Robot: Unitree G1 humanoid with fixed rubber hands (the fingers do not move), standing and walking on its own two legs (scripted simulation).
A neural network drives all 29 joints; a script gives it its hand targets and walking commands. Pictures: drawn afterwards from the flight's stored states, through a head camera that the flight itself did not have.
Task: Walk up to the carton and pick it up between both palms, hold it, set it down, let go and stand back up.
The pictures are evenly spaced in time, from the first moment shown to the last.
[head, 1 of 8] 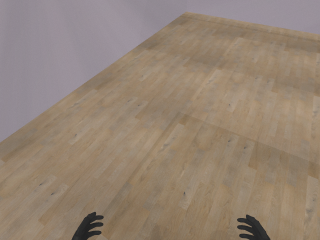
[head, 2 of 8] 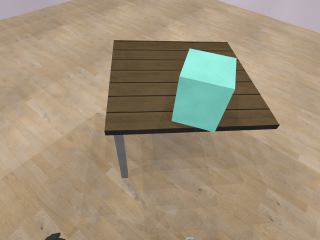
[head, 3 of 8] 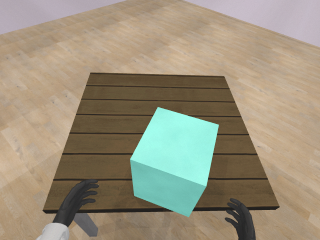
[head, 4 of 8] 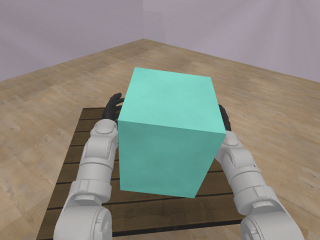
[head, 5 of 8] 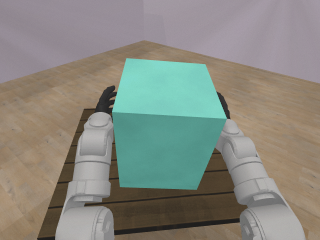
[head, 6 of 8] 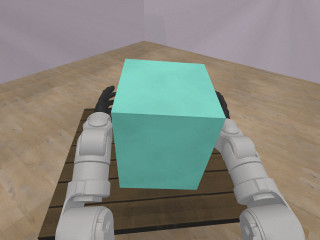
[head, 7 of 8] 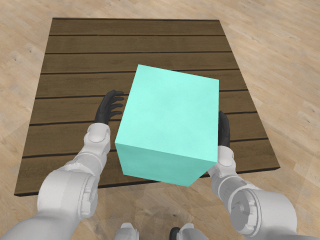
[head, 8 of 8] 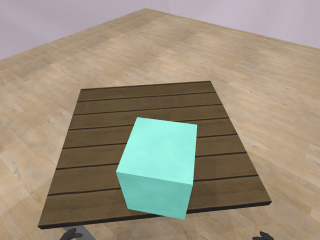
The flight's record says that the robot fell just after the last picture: no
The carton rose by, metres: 0.29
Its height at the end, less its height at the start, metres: +0.00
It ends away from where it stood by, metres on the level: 0.01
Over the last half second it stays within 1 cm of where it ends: yes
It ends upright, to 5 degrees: yes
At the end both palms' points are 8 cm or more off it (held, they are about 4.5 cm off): yes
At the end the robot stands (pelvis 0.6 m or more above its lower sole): yes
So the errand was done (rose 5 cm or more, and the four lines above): yes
